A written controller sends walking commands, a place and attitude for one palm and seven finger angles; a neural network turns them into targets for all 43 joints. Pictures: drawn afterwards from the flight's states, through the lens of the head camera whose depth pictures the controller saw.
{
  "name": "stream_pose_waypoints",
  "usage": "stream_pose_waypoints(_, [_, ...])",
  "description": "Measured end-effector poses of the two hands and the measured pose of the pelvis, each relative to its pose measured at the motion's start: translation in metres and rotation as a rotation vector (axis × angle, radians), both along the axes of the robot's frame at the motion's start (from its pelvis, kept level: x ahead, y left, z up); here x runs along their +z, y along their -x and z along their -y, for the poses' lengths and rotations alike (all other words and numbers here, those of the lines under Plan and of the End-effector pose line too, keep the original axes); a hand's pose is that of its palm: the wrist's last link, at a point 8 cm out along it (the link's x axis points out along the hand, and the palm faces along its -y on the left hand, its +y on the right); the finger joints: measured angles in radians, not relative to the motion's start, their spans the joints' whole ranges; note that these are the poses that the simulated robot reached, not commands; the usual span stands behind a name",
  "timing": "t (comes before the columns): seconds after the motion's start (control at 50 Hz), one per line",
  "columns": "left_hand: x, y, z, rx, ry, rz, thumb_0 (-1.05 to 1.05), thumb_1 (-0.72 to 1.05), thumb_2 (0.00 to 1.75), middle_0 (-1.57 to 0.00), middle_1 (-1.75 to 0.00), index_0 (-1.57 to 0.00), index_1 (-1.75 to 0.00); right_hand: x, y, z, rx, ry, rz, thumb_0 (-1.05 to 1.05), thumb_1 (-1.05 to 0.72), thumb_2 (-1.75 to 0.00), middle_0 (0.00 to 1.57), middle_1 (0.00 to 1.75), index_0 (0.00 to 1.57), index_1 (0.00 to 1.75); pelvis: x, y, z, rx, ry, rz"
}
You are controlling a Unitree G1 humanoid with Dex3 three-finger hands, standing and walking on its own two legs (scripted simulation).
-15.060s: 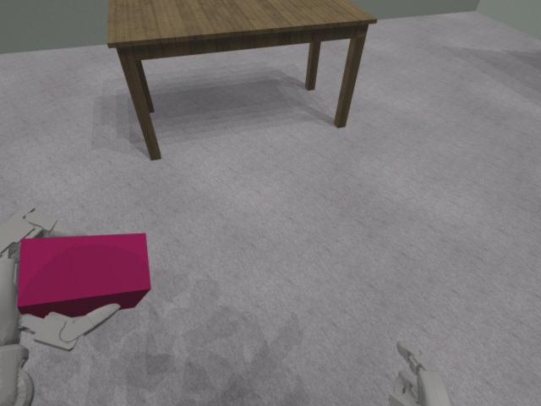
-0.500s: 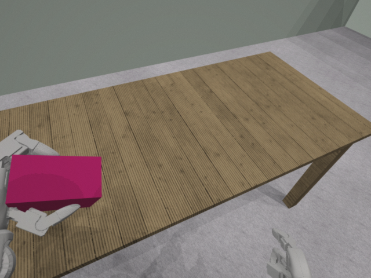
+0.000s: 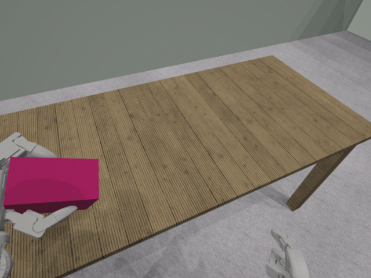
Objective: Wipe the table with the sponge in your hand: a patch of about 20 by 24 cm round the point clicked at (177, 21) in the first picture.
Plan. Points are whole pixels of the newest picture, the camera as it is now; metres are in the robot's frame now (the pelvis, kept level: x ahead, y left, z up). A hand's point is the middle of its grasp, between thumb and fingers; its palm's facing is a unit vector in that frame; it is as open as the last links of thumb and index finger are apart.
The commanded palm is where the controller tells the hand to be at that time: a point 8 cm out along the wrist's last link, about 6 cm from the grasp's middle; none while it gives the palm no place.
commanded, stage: shuffle to correct the standing spot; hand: left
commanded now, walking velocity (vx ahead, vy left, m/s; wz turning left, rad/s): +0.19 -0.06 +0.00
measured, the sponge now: (67, 186) +0.23 +0.21 +0.15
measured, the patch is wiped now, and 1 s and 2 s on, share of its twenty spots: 0.00 0.00 0.00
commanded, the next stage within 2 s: come to a stop and stand still in 1.74 s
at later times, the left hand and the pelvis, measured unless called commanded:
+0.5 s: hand (41, 188) +0.22 +0.24 +0.16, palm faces +0.35 -0.85 -0.39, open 10.4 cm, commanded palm +0.16 +0.28 +0.18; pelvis +0.00 +0.00 +0.00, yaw +0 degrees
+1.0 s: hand (41, 191) +0.21 +0.24 +0.16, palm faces +0.36 -0.85 -0.37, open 10.4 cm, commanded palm +0.16 +0.28 +0.18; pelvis +0.00 +0.00 +0.00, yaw +0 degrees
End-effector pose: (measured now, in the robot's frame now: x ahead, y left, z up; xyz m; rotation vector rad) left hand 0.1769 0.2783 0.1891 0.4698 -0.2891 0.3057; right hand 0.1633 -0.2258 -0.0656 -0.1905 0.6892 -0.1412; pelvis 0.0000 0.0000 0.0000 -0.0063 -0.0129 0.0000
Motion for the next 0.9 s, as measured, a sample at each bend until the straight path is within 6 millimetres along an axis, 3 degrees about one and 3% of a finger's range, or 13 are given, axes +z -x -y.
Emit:
stream_pose_waypoints(0.24, [-0.021,0.004,-0.01,0.055,0.059,-0.075,-0.01,-0.53,1.0,-0.69,-1.36,-0.71,-1.35,-0.006,0.005,-0.006,0.013,0.003,-0.034,0.01,-0.9,-0.9,0.2,0.3,0.2,0.3,0.001,-0.001,-0.004,0.003,-0.004,-0.003])
stream_pose_waypoints(0.44, [-0.009,-0.001,-0.003,0.015,0.025,-0.034,-0.01,-0.53,1.0,-0.69,-1.36,-0.71,-1.35,-0.003,0.002,-0.002,0.002,0.002,-0.019,0.01,-0.9,-0.9,0.2,0.3,0.2,0.3,0.0,-0.001,-0.001,0.003,0.0,-0.009])
stream_pose_waypoints(0.9, [-0.014,0.004,-0.004,0.039,0.041,-0.054,0.0,-0.52,1.0,-0.69,-1.36,-0.71,-1.35,-0.004,0.001,0.0,0.003,0.002,-0.021,0.01,-0.9,-0.9,0.2,0.3,0.2,0.3,0.0,-0.001,0.0,0.006,0.001,-0.01])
